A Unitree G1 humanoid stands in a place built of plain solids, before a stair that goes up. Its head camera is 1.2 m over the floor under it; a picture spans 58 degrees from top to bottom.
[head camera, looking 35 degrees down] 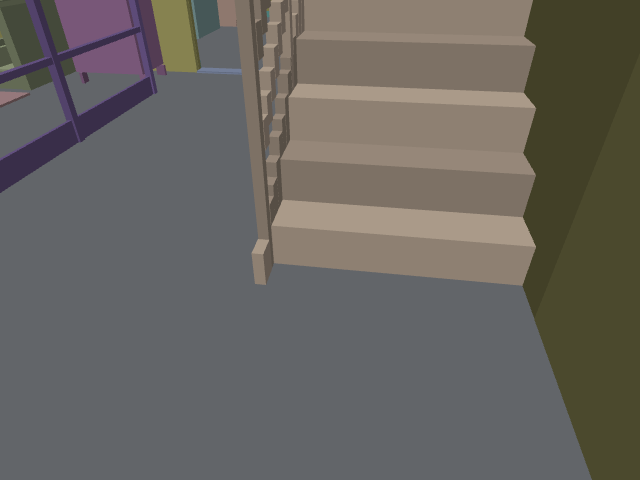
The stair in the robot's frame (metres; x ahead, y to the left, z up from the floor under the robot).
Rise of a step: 0.20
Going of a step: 0.22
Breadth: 1.16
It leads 8 degrees to the right of straight ahead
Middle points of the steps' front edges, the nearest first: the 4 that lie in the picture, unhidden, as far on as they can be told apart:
1.45 -0.32 0.20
1.67 -0.35 0.41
1.89 -0.39 0.61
2.11 -0.42 0.81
